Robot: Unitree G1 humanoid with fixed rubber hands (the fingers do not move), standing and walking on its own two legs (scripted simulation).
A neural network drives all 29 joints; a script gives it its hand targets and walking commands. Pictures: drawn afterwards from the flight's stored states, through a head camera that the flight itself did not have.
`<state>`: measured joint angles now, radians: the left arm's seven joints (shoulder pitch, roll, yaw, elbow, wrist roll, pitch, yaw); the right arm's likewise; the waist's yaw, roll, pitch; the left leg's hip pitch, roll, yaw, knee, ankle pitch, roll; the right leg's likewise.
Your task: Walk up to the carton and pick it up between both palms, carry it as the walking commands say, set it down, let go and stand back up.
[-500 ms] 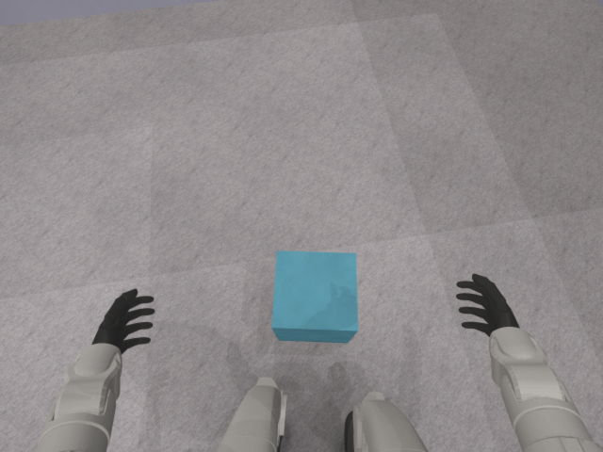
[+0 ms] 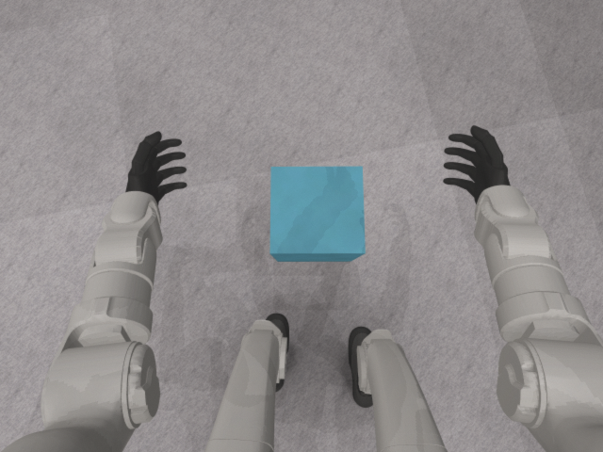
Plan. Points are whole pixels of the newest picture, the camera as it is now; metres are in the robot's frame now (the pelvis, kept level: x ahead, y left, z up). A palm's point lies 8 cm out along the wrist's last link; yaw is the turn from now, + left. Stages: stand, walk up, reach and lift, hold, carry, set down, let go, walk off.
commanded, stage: reach and lift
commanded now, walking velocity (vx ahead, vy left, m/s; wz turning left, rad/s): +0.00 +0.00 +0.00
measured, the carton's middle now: (315, 219) +0.48 +0.01 -0.55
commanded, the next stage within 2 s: none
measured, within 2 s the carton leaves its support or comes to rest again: neither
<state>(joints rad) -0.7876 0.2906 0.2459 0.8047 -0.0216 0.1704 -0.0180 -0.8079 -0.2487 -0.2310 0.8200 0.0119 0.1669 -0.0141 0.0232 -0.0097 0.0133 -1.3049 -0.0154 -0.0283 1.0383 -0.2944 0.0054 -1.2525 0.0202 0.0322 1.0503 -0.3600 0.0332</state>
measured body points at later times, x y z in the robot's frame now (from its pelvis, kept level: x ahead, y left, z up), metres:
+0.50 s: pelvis +0.01 -0.01 -0.03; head +0.32 +0.01 +0.30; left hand +0.50 +0.22 -0.15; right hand +0.51 -0.18 -0.15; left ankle +0.09 +0.11 -0.64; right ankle +0.06 -0.14 -0.64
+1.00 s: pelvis -0.02 -0.01 -0.17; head +0.31 +0.00 +0.13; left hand +0.50 +0.22 -0.31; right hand +0.51 -0.18 -0.32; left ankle +0.08 +0.11 -0.64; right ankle +0.06 -0.14 -0.64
